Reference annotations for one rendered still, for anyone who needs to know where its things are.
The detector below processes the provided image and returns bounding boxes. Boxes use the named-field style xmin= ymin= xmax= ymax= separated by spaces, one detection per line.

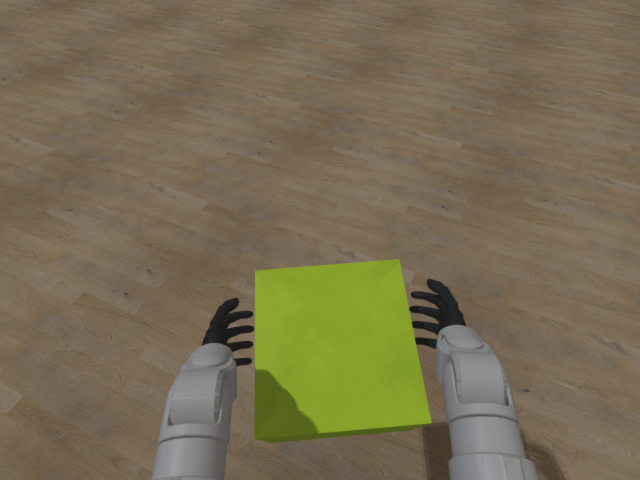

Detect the robot right forearm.
xmin=436 ymin=325 xmax=539 ymax=480

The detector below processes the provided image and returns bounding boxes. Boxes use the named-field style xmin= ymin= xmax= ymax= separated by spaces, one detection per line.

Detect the robot left hand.
xmin=202 ymin=298 xmax=254 ymax=366

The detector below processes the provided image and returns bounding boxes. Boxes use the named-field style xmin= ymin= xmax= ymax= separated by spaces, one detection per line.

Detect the robot right hand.
xmin=409 ymin=279 xmax=466 ymax=349

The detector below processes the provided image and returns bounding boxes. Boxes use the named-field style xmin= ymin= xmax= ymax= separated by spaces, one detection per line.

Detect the carton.
xmin=255 ymin=259 xmax=432 ymax=443

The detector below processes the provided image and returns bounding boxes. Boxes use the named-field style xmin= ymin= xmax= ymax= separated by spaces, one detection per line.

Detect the robot left forearm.
xmin=152 ymin=343 xmax=237 ymax=480

